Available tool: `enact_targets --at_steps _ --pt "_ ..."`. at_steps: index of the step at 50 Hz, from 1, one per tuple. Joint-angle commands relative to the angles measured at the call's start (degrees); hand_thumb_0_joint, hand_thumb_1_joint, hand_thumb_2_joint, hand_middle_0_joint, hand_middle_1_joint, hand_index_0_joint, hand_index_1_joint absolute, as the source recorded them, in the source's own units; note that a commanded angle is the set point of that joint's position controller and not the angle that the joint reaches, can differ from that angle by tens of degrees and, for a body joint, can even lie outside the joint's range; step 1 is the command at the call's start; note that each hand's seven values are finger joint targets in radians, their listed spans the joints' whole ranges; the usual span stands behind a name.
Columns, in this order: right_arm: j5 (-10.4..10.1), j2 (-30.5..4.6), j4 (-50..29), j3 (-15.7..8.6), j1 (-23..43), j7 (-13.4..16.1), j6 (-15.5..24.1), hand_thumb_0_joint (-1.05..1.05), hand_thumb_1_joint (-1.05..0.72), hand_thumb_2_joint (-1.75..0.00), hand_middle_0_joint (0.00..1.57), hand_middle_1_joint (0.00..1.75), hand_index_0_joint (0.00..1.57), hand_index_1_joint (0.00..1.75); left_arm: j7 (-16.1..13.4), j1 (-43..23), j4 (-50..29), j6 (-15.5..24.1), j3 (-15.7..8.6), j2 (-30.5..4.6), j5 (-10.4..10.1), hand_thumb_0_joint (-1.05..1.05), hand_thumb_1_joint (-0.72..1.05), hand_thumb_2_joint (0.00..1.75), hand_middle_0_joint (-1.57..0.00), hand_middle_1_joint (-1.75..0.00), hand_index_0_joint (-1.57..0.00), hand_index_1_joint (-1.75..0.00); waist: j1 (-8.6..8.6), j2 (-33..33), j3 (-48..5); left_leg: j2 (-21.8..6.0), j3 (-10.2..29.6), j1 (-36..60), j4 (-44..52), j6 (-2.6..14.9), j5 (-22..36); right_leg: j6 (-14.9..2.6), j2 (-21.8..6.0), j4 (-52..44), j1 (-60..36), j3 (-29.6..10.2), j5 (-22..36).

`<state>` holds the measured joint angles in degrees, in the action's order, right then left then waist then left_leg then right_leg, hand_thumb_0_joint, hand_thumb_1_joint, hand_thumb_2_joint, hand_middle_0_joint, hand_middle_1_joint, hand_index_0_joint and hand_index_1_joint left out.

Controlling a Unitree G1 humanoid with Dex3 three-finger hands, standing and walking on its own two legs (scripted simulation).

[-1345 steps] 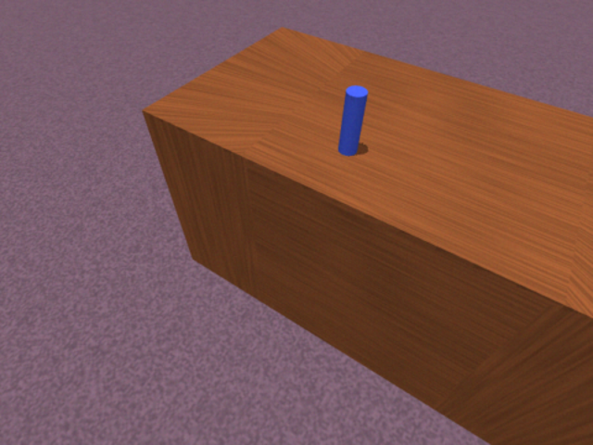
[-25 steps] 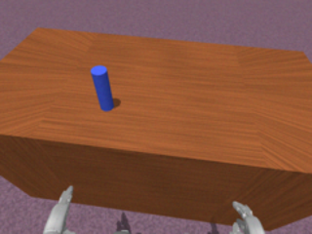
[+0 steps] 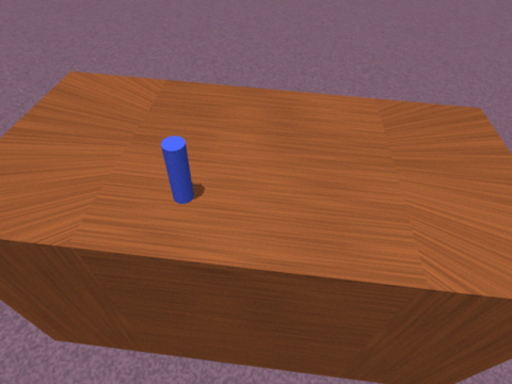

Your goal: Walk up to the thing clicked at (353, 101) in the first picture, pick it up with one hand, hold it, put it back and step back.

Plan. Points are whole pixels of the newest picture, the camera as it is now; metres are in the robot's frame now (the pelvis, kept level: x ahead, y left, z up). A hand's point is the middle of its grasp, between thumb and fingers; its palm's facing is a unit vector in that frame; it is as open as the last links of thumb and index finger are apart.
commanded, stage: stand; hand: left
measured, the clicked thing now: (178, 172) +0.52 +0.18 +0.01
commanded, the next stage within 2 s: none
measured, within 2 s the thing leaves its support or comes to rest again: neither
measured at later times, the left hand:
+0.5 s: hand out of the picture +0.04 +0.24 -0.15, palm faces -0.04 -0.94 -0.35, open 7.4 cm
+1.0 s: hand out of the picture +0.09 +0.23 -0.14, palm faces -0.04 -0.94 -0.34, open 7.4 cm
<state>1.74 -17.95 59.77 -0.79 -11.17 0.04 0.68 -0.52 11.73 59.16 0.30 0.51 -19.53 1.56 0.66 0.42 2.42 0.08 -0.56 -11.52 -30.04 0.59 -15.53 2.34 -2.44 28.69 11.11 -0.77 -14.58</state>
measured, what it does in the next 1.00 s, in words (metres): stands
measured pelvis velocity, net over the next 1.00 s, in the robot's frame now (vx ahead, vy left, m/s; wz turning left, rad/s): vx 0.00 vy -0.02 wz -0.02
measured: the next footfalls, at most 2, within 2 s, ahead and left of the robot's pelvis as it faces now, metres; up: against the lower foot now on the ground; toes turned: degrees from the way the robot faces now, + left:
none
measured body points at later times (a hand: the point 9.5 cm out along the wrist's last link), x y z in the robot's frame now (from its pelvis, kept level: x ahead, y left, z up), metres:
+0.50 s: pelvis -0.01 -0.01 +0.01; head -0.01 -0.02 +0.46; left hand +0.05 +0.29 -0.12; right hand +0.04 -0.31 -0.13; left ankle +0.01 +0.11 -0.74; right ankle +0.01 -0.15 -0.74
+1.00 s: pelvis +0.00 -0.02 +0.01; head +0.00 -0.02 +0.46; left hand +0.09 +0.28 -0.12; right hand +0.06 -0.32 -0.13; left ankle +0.01 +0.11 -0.74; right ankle +0.01 -0.15 -0.74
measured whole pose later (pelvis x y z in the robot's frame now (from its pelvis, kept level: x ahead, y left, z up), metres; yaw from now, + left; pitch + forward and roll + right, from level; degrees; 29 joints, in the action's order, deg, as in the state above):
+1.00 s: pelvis +0.00 -0.02 +0.01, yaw -1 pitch -3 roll +0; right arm 0.8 -19.8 65.9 -0.5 -6.7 -0.1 0.6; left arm 0.3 5.4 65.7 0.6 -0.2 -19.0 1.0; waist -0.5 -0.6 2.9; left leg -1.3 -1.2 -5.9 -19.1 -1.0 -10.1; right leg 1.1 -1.0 19.8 6.8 -1.2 -9.9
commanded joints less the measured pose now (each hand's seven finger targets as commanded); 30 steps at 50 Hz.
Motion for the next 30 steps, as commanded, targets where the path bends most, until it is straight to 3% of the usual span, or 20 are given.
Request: enact_targets --at_steps 1,5,13,16,18,20,21,30 --pt "-0.4 -12.4 -1.4 -2.7 2.6 0.9 1.4 0.00 -0.90 -0.90 0.20 0.30 0.20 0.30 -1.0 -3.1 -1.3 1.9 -2.2 -10.7 -0.5 0.00 0.63 0.90 -0.20 -0.30 -0.20 -0.30 -0.53 -0.4 -1.9 -5.7 6.7 2.3 9.8 1.21 8.7 -3.80 -3.6 -7.1 -1.4 -3.9 7.5" --pt "-0.5 -12.6 0.0 -2.7 3.8 0.8 1.4 0.00 -0.90 -0.90 0.20 0.30 0.20 0.30 -0.9 -4.2 0.6 1.6 -2.1 -10.8 -0.5 0.00 0.90 0.90 -0.20 -0.30 -0.20 -0.30 -0.44 -1.2 -0.5 -6.0 7.2 1.0 13.6 1.07 4.6 -3.32 -3.7 -8.6 -2.8 -3.7 5.1" --pt "-0.6 -12.3 2.0 -2.7 5.2 0.4 1.0 0.00 -0.90 -0.90 0.20 0.30 0.20 0.30 -0.8 -5.1 3.0 1.8 -2.1 -10.9 -0.3 0.00 0.90 0.90 -0.20 -0.30 -0.20 -0.30 -0.61 -0.3 0.4 -5.9 6.4 1.9 15.0 0.91 1.1 -3.09 -4.1 -11.3 -1.6 -4.4 2.1" --pt "-0.5 -12.8 2.2 -2.8 6.0 0.3 0.8 0.00 -0.90 -0.90 0.20 0.30 0.20 0.30 -0.6 -4.9 3.3 1.6 -2.2 -10.9 -0.2 0.00 0.90 0.90 -0.20 -0.30 -0.20 -0.30 -0.44 -1.3 1.5 -6.2 7.1 -0.1 16.4 0.93 -4.6 -2.94 -3.5 -11.1 -1.2 -4.1 -0.5" --pt "-0.7 -12.5 2.3 -2.7 5.7 0.3 0.8 0.00 -0.90 -0.90 0.20 0.30 0.20 0.30 -0.6 -5.7 3.4 1.8 -2.2 -11.1 -0.2 0.00 0.90 0.90 -0.20 -0.30 -0.20 -0.30 -0.78 0.4 -0.1 -6.1 6.4 1.5 15.2 0.97 -0.5 -3.08 -4.1 -11.8 -1.6 -4.6 0.9" --pt "-0.7 -12.8 2.6 -2.7 5.8 0.2 0.7 0.00 -0.90 -0.90 0.20 0.30 0.20 0.30 -0.6 -5.7 3.6 1.8 -2.4 -11.3 -0.3 0.00 0.90 0.90 -0.20 -0.30 -0.20 -0.30 -0.85 0.4 0.4 -6.0 6.2 2.2 14.9 0.89 -1.0 -3.05 -4.1 -12.3 -0.8 -5.1 -0.3" --pt "-0.7 -12.8 2.6 -2.7 5.6 0.2 0.8 0.00 -0.90 -0.90 0.20 0.30 0.20 0.30 -0.6 -5.8 3.6 2.0 -2.3 -11.3 -0.3 0.00 0.90 0.90 -0.20 -0.30 -0.20 -0.30 -0.95 0.4 -1.1 -6.2 5.8 3.3 13.9 1.02 1.6 -3.23 -4.7 -12.2 -1.6 -5.4 1.8" --pt "-1.0 -13.2 3.3 -2.2 5.5 0.4 0.8 0.00 -0.90 -0.90 0.20 0.30 0.20 0.30 -0.5 -6.6 4.0 2.0 -2.5 -11.5 -0.7 0.00 0.90 0.90 -0.20 -0.30 -0.20 -0.30 -1.22 1.0 -2.0 -6.8 5.3 4.4 13.7 0.83 6.9 -3.29 -4.9 -12.0 -3.3 -5.5 7.5"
